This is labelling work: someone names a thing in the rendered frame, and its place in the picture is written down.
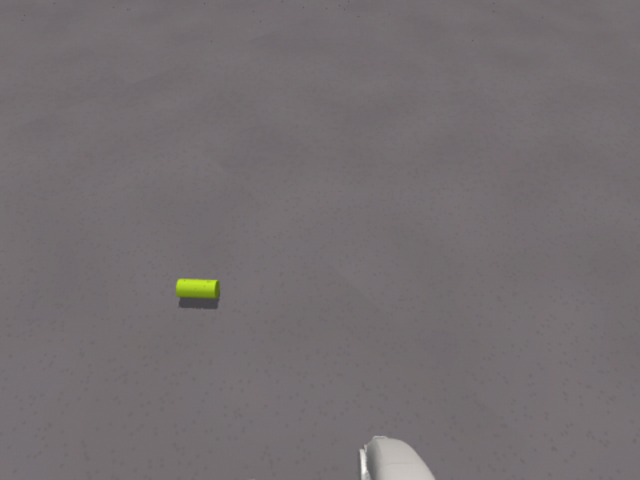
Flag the can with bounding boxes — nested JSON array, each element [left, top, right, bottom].
[[176, 279, 220, 298]]

